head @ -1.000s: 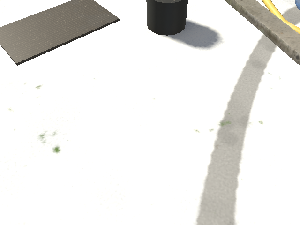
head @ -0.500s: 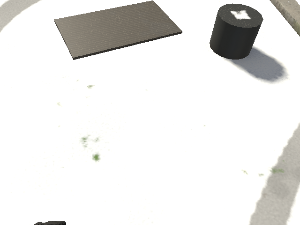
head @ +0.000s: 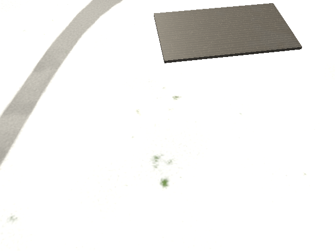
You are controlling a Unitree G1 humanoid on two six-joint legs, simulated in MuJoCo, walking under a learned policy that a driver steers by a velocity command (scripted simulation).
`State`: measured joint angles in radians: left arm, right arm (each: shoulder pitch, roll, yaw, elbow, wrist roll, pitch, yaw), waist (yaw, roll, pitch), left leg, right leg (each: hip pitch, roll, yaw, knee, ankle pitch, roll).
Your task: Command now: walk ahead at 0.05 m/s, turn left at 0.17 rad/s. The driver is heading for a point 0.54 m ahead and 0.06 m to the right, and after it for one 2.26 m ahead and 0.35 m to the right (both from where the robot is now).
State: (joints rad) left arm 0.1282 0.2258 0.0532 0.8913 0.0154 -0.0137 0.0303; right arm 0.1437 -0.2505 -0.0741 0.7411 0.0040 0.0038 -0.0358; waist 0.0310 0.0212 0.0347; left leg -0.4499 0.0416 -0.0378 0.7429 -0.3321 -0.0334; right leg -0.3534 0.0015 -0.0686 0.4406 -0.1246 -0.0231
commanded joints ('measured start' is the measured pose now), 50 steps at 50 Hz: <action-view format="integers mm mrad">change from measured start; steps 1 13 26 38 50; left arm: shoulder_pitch -60 7 7 14 52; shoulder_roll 119 99 109 96 80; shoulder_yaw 12 4 0 -6 -13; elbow -63 51 141 189 218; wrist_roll -23 -1 -10 -11 -11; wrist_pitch -3 -6 5 14 14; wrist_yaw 0 -8 6 12 14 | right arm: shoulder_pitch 115 26 34 60 87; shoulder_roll -67 -66 -49 -52 -41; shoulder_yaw -12 2 -2 6 20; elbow -13 10 99 196 269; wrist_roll -11 -16 -11 -9 -8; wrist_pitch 4 -23 -16 -15 -14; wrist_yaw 8 6 6 -5 -6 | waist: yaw -77 -14 -9 -11 -17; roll -126 -8 -17 -13 -19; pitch -179 -28 -51 -22 -4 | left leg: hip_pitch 292 182 222 214 207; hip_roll -39 19 -8 -16 -22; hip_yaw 49 -65 -23 -6 4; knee -256 -324 -298 -318 -339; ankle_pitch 140 105 257 214 164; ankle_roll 36 81 77 66 63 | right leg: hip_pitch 31 102 161 163 154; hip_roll -191 -57 -62 -51 -44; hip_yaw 164 59 61 56 52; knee -76 1 21 5 -11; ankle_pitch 16 -44 23 -2 -32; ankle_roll -142 30 22 19 19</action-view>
